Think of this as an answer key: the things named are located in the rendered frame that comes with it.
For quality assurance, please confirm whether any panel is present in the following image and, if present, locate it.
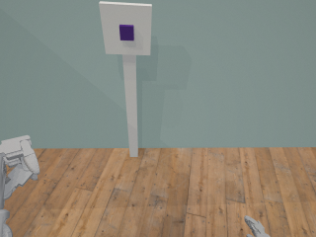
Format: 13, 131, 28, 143
99, 1, 152, 157

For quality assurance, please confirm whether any robot left hand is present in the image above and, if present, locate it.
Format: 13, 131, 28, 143
0, 135, 40, 210

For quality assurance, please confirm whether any button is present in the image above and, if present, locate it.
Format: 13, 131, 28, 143
119, 25, 134, 41

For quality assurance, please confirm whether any robot right hand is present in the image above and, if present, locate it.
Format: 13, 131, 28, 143
244, 215, 270, 237

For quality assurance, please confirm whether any left robot forearm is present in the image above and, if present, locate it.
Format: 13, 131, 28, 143
0, 209, 13, 237

